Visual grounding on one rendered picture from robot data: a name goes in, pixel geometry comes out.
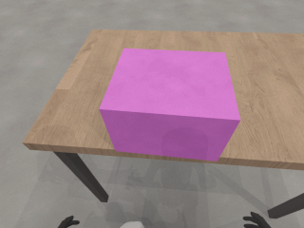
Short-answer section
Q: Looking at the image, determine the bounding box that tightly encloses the table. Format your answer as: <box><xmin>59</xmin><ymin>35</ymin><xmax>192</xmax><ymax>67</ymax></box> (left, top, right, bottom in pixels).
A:
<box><xmin>22</xmin><ymin>29</ymin><xmax>304</xmax><ymax>219</ymax></box>

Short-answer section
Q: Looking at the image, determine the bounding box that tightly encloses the carton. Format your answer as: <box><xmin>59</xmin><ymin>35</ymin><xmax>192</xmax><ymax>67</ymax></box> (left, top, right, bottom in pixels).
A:
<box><xmin>99</xmin><ymin>48</ymin><xmax>240</xmax><ymax>162</ymax></box>

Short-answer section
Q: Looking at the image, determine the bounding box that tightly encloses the right robot hand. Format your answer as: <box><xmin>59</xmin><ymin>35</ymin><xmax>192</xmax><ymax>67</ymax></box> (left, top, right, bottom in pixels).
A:
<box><xmin>243</xmin><ymin>212</ymin><xmax>272</xmax><ymax>228</ymax></box>

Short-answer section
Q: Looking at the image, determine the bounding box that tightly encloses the left robot hand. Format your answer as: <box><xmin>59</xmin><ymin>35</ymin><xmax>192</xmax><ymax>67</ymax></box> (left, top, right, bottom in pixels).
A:
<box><xmin>58</xmin><ymin>216</ymin><xmax>80</xmax><ymax>228</ymax></box>

